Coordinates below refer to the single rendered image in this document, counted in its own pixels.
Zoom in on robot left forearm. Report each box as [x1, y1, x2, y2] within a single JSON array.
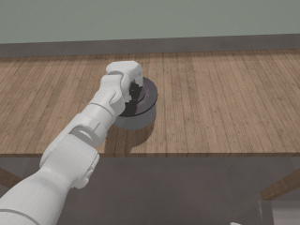
[[39, 69, 130, 168]]

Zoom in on pot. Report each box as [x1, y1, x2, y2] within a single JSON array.
[[113, 81, 157, 130]]

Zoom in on knob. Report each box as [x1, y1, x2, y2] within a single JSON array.
[[128, 82, 140, 97]]

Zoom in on robot left hand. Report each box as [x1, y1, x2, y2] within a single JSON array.
[[105, 61, 143, 103]]

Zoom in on table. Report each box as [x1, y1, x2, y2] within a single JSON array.
[[0, 48, 300, 201]]

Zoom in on lid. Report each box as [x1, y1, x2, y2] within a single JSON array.
[[119, 77, 158, 117]]

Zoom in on robot left upper arm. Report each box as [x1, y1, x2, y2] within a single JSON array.
[[0, 132, 100, 225]]

